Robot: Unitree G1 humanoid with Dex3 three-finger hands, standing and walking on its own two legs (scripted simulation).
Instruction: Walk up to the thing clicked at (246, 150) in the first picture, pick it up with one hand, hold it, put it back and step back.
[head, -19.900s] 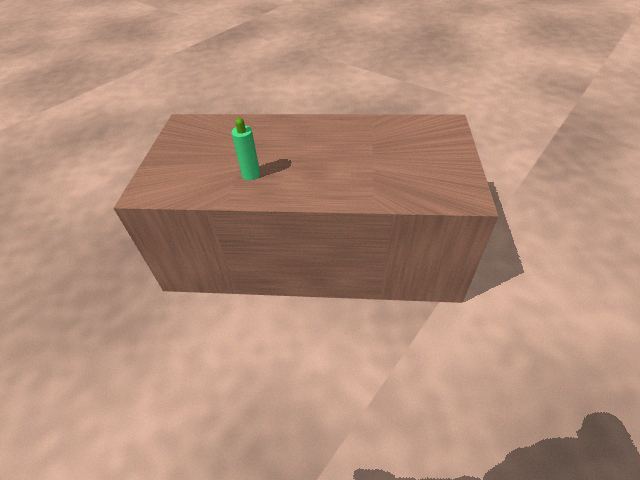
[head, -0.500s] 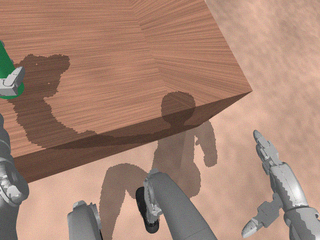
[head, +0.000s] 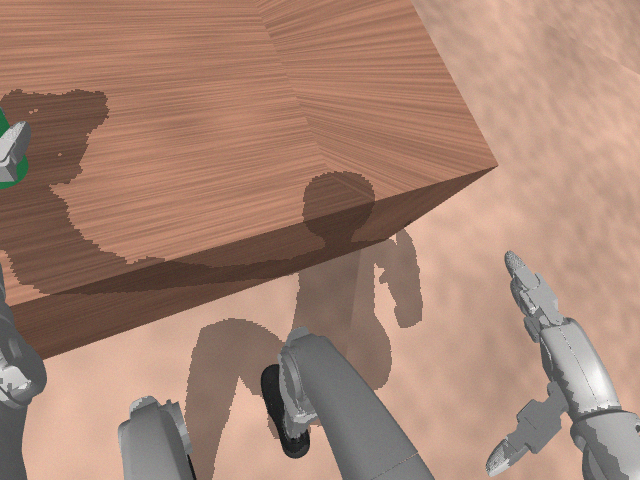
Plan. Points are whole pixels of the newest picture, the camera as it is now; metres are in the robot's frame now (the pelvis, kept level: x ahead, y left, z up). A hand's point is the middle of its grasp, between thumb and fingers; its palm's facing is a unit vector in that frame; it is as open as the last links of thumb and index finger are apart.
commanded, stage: loosen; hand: left
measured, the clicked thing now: out of the picture +0.58 +0.21 -0.01
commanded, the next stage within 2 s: open in 0.14 s
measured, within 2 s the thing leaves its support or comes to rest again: neither
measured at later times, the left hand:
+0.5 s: hand out of the picture +0.58 +0.20 -0.04, palm faces +0.21 -0.98 -0.01, open 11.7 cm
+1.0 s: hand out of the picture +0.59 +0.23 +0.00, palm faces +0.24 -0.97 -0.01, open 17.0 cm
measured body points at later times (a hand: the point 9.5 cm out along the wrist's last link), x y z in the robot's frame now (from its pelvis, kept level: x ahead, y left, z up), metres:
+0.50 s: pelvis +0.00 +0.00 -0.01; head +0.22 +0.09 +0.37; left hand +0.57 +0.26 -0.04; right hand +0.18 -0.25 +0.09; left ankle +0.03 +0.11 -0.53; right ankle +0.10 -0.14 -0.53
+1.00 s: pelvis +0.00 +0.00 +0.01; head +0.22 +0.09 +0.39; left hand +0.57 +0.28 +0.00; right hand +0.18 -0.25 +0.11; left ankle +0.03 +0.11 -0.53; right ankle +0.10 -0.14 -0.53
